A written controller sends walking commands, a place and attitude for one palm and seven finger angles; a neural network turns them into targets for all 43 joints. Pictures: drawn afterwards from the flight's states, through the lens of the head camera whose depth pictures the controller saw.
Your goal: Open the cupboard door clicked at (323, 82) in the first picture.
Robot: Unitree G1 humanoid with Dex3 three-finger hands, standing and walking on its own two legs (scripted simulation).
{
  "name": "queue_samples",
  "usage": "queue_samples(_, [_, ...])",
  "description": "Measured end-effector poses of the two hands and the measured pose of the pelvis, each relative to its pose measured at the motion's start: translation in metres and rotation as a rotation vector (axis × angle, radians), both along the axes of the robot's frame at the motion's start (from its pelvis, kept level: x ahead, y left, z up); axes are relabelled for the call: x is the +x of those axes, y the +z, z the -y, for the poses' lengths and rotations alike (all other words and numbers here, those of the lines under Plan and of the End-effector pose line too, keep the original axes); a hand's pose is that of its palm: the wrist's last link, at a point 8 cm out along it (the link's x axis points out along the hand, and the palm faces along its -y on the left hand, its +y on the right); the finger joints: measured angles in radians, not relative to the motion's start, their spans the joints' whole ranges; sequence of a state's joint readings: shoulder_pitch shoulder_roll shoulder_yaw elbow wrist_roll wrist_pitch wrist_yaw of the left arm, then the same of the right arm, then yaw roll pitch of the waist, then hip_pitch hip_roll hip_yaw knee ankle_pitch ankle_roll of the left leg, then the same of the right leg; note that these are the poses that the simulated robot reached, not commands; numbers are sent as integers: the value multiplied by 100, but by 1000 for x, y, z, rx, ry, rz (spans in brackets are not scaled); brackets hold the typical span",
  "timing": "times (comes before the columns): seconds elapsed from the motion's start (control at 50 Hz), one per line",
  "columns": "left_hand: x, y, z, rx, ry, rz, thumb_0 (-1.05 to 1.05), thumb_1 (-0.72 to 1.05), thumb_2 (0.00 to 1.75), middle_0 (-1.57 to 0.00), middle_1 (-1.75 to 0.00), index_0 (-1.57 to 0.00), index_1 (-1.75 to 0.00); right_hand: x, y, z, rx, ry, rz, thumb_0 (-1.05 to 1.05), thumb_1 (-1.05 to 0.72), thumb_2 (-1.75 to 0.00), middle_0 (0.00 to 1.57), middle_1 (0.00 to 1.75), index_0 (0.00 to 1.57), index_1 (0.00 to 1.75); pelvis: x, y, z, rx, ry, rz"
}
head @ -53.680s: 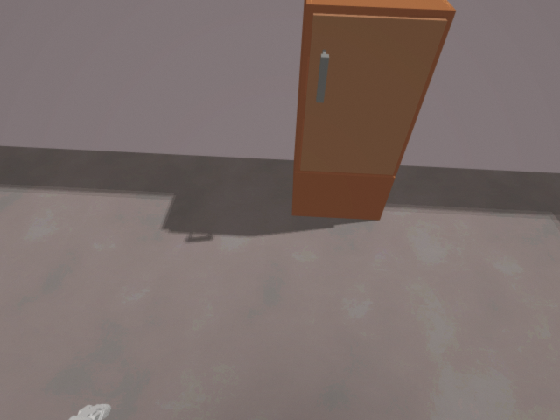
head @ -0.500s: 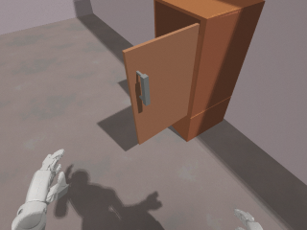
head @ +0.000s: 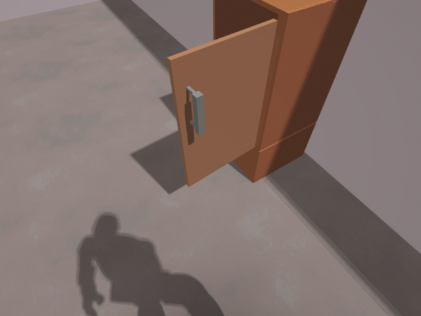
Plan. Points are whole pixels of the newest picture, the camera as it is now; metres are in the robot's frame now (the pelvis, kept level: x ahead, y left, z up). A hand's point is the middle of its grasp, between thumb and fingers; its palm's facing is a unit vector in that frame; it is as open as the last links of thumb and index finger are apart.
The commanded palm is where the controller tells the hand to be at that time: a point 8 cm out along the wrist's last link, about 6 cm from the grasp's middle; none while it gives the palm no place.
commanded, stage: let the arm hang, fingers relaxed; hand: left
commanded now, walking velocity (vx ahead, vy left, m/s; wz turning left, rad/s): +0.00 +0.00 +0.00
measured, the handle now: (194, 110) +0.67 +0.09 -0.04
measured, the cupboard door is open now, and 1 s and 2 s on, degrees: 94 94 94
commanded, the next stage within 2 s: look to check the result in 0.48 s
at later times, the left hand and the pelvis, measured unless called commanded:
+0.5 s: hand out of the picture +0.04 +0.18 -0.17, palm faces +0.02 -0.98 -0.22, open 7.3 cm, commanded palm none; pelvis +0.00 -0.01 +0.00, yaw +0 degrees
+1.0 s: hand out of the picture +0.06 +0.19 -0.16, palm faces +0.02 -0.96 -0.26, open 7.4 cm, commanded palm none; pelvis +0.02 -0.01 +0.00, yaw +0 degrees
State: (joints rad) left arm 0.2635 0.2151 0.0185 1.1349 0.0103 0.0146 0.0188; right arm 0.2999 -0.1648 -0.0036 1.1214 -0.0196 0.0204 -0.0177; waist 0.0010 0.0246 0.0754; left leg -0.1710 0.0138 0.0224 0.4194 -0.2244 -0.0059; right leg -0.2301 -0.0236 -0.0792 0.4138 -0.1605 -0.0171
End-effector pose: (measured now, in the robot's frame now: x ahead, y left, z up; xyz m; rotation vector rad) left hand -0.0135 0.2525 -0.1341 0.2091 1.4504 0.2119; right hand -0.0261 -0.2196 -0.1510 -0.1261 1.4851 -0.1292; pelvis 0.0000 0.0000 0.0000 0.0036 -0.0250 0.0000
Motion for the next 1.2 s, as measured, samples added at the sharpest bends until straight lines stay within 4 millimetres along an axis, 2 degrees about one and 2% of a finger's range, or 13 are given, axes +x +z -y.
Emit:
queue_samples(0.34, [50, -5, 25, -54, -32, 140, 0, 91, 90, -20, -30, -20, -30, 21, 1, 5, -13, -5, 81, 1, -90, -90, 20, 30, 19, 30, 0, 0, 2, 5, -4, 1])
queue_samples(0.78, [48, 0, 16, -14, -20, 93, 1, 91, 90, -20, -30, -20, -30, 43, 4, 27, -39, 20, 75, 1, -90, -90, 20, 30, 19, 30, 12, 2, 11, 2, 3, -2])
queue_samples(1.2, [86, 8, 7, 10, -49, 168, 1, 91, 90, -20, -30, -20, -30, 81, 12, 49, -82, 56, 139, 1, -90, -90, 20, 30, 20, 30, 21, 4, 15, 0, 9, -2])
